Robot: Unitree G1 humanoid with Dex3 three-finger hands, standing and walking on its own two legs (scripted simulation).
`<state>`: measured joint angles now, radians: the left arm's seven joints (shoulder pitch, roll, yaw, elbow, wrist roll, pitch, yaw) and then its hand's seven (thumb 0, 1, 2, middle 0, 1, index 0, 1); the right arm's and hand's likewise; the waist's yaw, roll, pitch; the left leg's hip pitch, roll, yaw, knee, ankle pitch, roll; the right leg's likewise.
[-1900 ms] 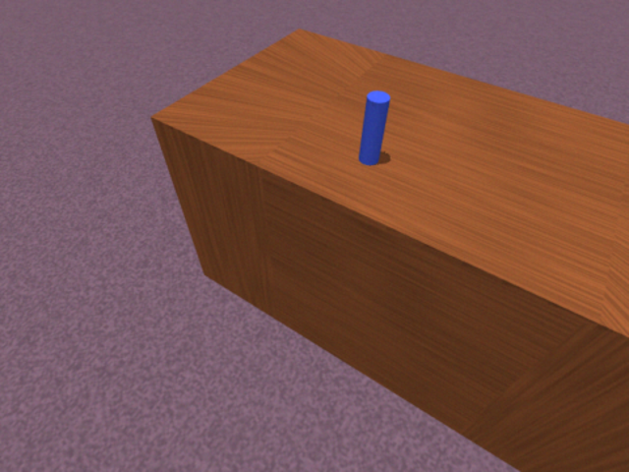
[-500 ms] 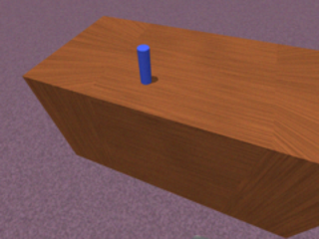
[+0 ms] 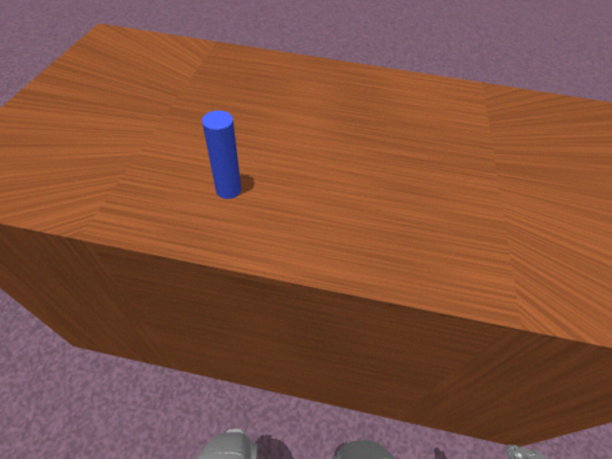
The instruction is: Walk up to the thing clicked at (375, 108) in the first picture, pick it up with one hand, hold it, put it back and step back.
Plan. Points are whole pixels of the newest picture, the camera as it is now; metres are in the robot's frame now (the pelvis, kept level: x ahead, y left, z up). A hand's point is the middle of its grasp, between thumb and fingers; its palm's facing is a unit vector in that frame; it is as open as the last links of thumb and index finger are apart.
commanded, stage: walk up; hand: left
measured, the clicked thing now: (223, 158) +0.55 +0.15 +0.03
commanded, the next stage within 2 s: stand in 1.60 s
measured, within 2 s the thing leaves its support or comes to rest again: neither
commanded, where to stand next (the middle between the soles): +0.06 +0.00 m, yaw -7 degrees
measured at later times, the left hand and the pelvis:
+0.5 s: hand (126, 438) +0.16 +0.25 -0.14, palm faces -0.17 -0.91 -0.38, open 7.4 cm; pelvis +0.02 +0.01 +0.00, yaw -8 degrees
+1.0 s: hand (132, 447) +0.15 +0.23 -0.12, palm faces -0.20 -0.92 -0.34, open 7.4 cm; pelvis +0.01 +0.00 +0.02, yaw -10 degrees
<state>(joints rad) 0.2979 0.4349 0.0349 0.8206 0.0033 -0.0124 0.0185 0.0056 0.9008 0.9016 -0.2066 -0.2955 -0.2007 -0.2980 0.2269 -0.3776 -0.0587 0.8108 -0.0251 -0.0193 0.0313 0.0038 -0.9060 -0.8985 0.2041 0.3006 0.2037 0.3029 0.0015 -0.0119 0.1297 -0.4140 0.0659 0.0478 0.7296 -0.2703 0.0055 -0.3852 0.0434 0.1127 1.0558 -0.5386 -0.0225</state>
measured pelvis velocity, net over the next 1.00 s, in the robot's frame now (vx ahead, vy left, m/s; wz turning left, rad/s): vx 0.01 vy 0.00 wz -0.18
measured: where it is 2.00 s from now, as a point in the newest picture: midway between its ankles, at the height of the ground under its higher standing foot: outside the picture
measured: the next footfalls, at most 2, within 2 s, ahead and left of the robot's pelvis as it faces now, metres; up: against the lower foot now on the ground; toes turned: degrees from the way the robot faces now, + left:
right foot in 0.22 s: +0.06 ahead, -0.12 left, +0.00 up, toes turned -6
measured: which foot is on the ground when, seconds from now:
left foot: down 0.00-1.00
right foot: up 0.00-0.20, down 0.22-1.00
